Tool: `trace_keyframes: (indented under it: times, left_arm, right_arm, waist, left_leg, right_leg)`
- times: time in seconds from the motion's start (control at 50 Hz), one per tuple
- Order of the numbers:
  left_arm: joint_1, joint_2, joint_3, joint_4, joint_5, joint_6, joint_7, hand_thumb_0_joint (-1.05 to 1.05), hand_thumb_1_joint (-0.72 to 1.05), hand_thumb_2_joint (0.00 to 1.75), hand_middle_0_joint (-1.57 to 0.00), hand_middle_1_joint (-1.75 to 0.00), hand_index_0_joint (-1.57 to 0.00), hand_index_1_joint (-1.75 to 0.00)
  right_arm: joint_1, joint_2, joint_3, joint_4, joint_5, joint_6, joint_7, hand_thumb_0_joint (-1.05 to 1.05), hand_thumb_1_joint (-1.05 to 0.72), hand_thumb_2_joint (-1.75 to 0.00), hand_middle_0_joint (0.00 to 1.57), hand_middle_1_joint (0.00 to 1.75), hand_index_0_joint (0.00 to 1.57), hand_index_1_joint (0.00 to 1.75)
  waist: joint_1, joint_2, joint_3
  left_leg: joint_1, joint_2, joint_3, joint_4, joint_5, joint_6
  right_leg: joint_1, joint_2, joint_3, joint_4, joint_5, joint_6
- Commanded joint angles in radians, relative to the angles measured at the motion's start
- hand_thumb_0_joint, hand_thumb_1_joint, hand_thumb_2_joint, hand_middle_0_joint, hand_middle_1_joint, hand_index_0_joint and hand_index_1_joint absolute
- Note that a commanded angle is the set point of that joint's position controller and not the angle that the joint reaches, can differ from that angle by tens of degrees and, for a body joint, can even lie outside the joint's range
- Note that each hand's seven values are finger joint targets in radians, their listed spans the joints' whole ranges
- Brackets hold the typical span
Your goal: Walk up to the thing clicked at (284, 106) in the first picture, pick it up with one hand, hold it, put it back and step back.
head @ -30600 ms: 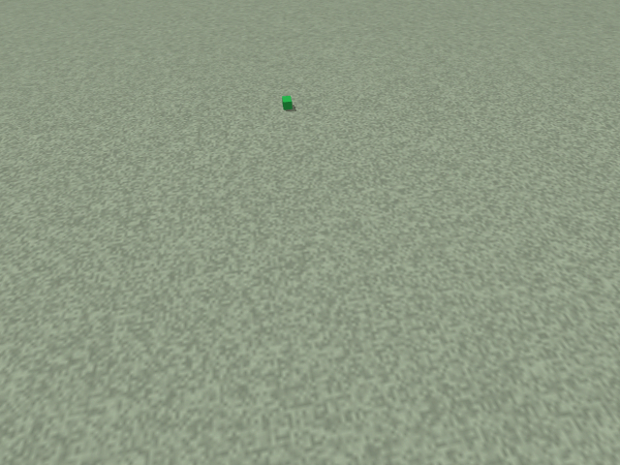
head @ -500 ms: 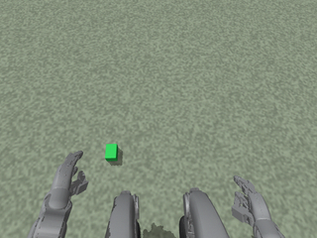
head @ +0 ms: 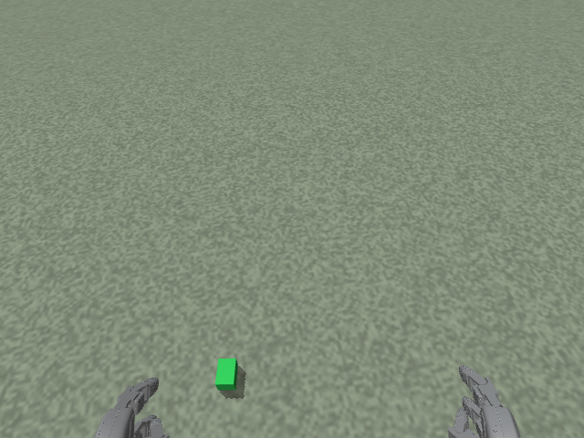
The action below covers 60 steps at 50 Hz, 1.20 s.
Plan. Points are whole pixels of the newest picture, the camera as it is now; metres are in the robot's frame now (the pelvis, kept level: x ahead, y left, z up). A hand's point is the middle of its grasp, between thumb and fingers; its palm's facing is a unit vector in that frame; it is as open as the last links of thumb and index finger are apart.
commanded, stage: home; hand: left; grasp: from above
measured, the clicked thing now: (227, 374) +0.47 +0.22 -0.69
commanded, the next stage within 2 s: stand in 1.96 s
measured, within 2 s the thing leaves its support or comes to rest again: neither
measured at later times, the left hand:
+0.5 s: hand out of the picture +0.15 +0.18 -0.04, palm faces +0.06 -0.98 -0.20, open 7.4 cm
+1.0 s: hand out of the picture +0.15 +0.18 -0.04, palm faces +0.05 -0.98 -0.19, open 7.4 cm
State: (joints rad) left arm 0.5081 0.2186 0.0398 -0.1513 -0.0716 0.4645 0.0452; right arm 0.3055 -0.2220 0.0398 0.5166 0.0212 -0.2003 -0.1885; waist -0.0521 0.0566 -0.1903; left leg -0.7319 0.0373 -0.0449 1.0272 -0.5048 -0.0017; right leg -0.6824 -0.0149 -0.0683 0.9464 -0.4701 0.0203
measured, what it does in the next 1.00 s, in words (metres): stands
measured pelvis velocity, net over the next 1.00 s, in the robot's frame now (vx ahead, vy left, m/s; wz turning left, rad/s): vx -0.01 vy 0.00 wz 0.00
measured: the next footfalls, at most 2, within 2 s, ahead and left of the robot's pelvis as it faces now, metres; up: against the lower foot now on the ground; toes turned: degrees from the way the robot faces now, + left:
none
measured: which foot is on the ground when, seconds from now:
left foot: down 0.00-1.00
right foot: down 0.00-1.00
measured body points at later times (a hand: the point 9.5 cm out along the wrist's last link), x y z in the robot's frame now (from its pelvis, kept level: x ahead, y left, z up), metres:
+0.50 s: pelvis -0.01 +0.00 +0.00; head +0.01 +0.01 +0.45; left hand +0.15 +0.23 -0.03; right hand +0.15 -0.24 -0.06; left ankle +0.00 +0.12 -0.68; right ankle +0.00 -0.14 -0.68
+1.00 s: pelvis -0.01 +0.00 +0.00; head +0.01 +0.01 +0.45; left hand +0.15 +0.23 -0.03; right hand +0.15 -0.24 -0.06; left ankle +0.00 +0.12 -0.68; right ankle +0.00 -0.14 -0.68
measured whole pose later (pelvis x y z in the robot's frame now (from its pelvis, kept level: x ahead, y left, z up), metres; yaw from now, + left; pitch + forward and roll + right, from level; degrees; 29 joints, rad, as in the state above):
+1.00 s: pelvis -0.01 +0.00 +0.00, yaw +0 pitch +10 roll -3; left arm 0.49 0.22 0.03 -0.12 -0.06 0.46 0.02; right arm 0.28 -0.22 0.04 0.55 0.00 -0.25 -0.19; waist -0.03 0.05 -0.15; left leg -0.69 0.03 -0.04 1.02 -0.49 0.00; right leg -0.65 -0.02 -0.06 0.94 -0.46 0.02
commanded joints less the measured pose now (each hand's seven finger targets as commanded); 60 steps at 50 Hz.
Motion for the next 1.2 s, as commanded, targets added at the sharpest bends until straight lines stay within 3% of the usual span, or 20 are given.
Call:
trace_keyframes:
  times: [0.0, 0.06, 0.16, 0.42, 0.66, 0.86, 0.88, 0.96, 1.02, 1.08, 1.1, 1.18]
  left_arm:
    - [-0.018, 0.095, 0.043, -0.181, 0.013, -0.042, -0.013, 0.00, 0.90, 0.90, -0.20, -0.30, -0.20, -0.30]
    - [-0.035, 0.099, 0.052, -0.169, 0.017, -0.053, -0.018, 0.00, 0.90, 0.90, -0.20, -0.30, -0.20, -0.30]
    - [-0.026, 0.108, 0.054, -0.180, 0.024, -0.064, -0.022, 0.00, 0.90, 0.90, -0.20, -0.30, -0.20, -0.30]
    - [-0.028, 0.112, 0.056, -0.167, 0.025, -0.062, -0.016, 0.00, 0.90, 0.90, -0.20, -0.30, -0.20, -0.30]
    - [-0.025, 0.106, 0.057, -0.158, 0.023, -0.067, -0.017, 0.00, 0.90, 0.90, -0.20, -0.30, -0.20, -0.30]
    - [-0.014, 0.109, 0.055, -0.140, 0.023, -0.058, -0.020, 0.00, 0.90, 0.90, -0.20, -0.30, -0.20, -0.30]
    - [-0.047, 0.108, 0.046, -0.185, 0.023, -0.062, -0.020, 0.00, 0.90, 0.90, -0.20, -0.30, -0.20, -0.30]
    - [-0.045, 0.109, 0.051, -0.174, 0.022, -0.059, -0.020, 0.00, 0.90, 0.90, -0.20, -0.30, -0.20, -0.30]
    - [-0.040, 0.111, 0.049, -0.173, 0.025, -0.059, -0.021, 0.00, 0.90, 0.90, -0.20, -0.30, -0.20, -0.30]
    - [-0.015, 0.113, 0.059, -0.164, 0.027, -0.062, -0.019, 0.00, 0.90, 0.90, -0.20, -0.30, -0.20, -0.30]
    - [-0.038, 0.113, 0.045, -0.192, 0.025, -0.065, -0.022, 0.00, 0.90, 0.90, -0.20, -0.30, -0.20, -0.30]
    - [-0.031, 0.107, 0.045, -0.165, 0.026, -0.063, -0.019, 0.00, 0.90, 0.90, -0.20, -0.30, -0.20, -0.30]
  right_arm:
    - [-0.067, -0.118, -0.054, -0.151, -0.008, -0.070, -0.011, 0.00, -0.90, -0.90, 0.20, 0.30, 0.20, 0.30]
    - [-0.076, -0.119, -0.055, -0.152, -0.011, -0.076, -0.010, 0.00, -0.90, -0.90, 0.20, 0.30, 0.20, 0.30]
    - [-0.075, -0.126, -0.063, -0.143, -0.017, -0.088, -0.005, 0.00, -0.90, -0.90, 0.20, 0.30, 0.20, 0.30]
    - [-0.099, -0.124, -0.056, -0.137, -0.017, -0.091, -0.005, 0.00, -0.90, -0.90, 0.20, 0.30, 0.20, 0.30]
    - [-0.090, -0.121, -0.057, -0.129, -0.017, -0.101, -0.010, 0.00, -0.90, -0.90, 0.20, 0.30, 0.20, 0.30]
    - [-0.080, -0.125, -0.060, -0.117, -0.017, -0.105, -0.012, 0.00, -0.90, -0.90, 0.20, 0.30, 0.20, 0.30]
    - [-0.089, -0.120, -0.056, -0.127, -0.016, -0.105, -0.011, 0.00, -0.90, -0.90, 0.20, 0.30, 0.20, 0.30]
    - [-0.091, -0.119, -0.055, -0.126, -0.016, -0.107, -0.012, 0.00, -0.90, -0.90, 0.20, 0.30, 0.20, 0.30]
    - [-0.093, -0.123, -0.058, -0.130, -0.016, -0.107, -0.012, 0.00, -0.90, -0.90, 0.20, 0.30, 0.20, 0.30]
    - [-0.078, -0.123, -0.062, -0.120, -0.017, -0.104, -0.013, 0.00, -0.90, -0.90, 0.20, 0.30, 0.20, 0.30]
    - [-0.080, -0.125, -0.063, -0.125, -0.016, -0.104, -0.010, 0.00, -0.90, -0.90, 0.20, 0.30, 0.20, 0.30]
    - [-0.084, -0.120, -0.060, -0.120, -0.018, -0.101, -0.010, 0.00, -0.90, -0.90, 0.20, 0.30, 0.20, 0.30]
  waist:
    - [-0.010, -0.016, -0.038]
    - [-0.002, -0.041, -0.014]
    - [0.001, 0.001, -0.072]
    - [0.023, -0.008, -0.038]
    - [0.021, -0.017, -0.036]
    - [0.015, -0.012, -0.040]
    - [0.014, 0.002, -0.040]
    - [0.015, -0.020, -0.024]
    - [0.014, -0.012, -0.029]
    - [0.015, 0.004, -0.078]
    - [0.012, 0.012, -0.086]
    - [0.013, -0.013, -0.058]
  left_leg:
    - [0.123, -0.037, 0.005, -0.177, 0.254, 0.018]
    - [0.111, -0.040, 0.010, -0.176, 0.215, 0.022]
    - [0.153, -0.037, 0.002, -0.174, 0.288, 0.011]
    - [0.128, -0.032, -0.007, -0.204, 0.198, 0.013]
    - [0.115, -0.033, 0.003, -0.194, 0.171, 0.013]
    - [0.125, -0.032, 0.003, -0.190, 0.202, 0.013]
    - [0.129, -0.031, 0.001, -0.189, 0.212, 0.012]
    - [0.111, -0.036, 0.007, -0.190, 0.168, 0.017]
    - [0.121, -0.033, 0.003, -0.193, 0.183, 0.015]
    - [0.152, -0.031, 0.004, -0.179, 0.265, 0.009]
    - [0.154, -0.029, -0.005, -0.182, 0.283, 0.007]
    - [0.142, -0.031, 0.000, -0.174, 0.281, 0.012]
  right_leg:
    - [0.071, 0.037, -0.017, -0.155, 0.214, -0.021]
    - [0.071, 0.030, -0.012, -0.168, 0.186, -0.015]
    - [0.093, 0.033, -0.013, -0.142, 0.240, -0.020]
    - [0.088, 0.034, -0.015, -0.159, 0.159, -0.019]
    - [0.085, 0.032, -0.007, -0.163, 0.140, -0.017]
    - [0.087, 0.033, -0.004, -0.156, 0.165, -0.018]
    - [0.085, 0.032, -0.006, -0.157, 0.173, -0.018]
    - [0.086, 0.029, -0.001, -0.172, 0.142, -0.014]
    - [0.083, 0.032, -0.004, -0.165, 0.152, -0.015]
    - [0.105, 0.033, -0.003, -0.146, 0.214, -0.020]
    - [0.103, 0.034, -0.006, -0.139, 0.225, -0.022]
    - [0.105, 0.033, -0.005, -0.148, 0.232, -0.019]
